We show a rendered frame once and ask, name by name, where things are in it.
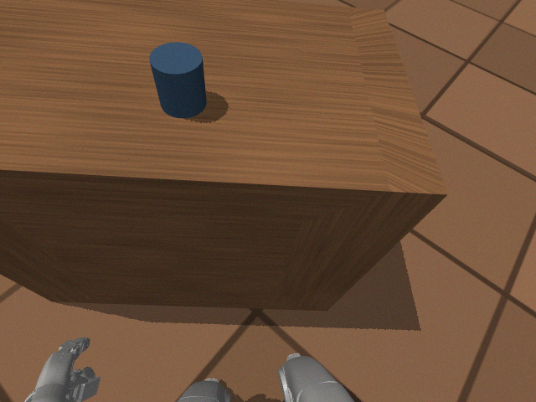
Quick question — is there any left robot arm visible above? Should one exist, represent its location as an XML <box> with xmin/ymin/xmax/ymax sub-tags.
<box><xmin>24</xmin><ymin>383</ymin><xmax>70</xmax><ymax>402</ymax></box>

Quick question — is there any left robot hand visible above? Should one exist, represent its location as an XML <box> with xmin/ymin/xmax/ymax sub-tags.
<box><xmin>35</xmin><ymin>338</ymin><xmax>101</xmax><ymax>402</ymax></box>

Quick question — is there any can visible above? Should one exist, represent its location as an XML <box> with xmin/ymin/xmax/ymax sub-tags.
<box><xmin>149</xmin><ymin>42</ymin><xmax>207</xmax><ymax>118</ymax></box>

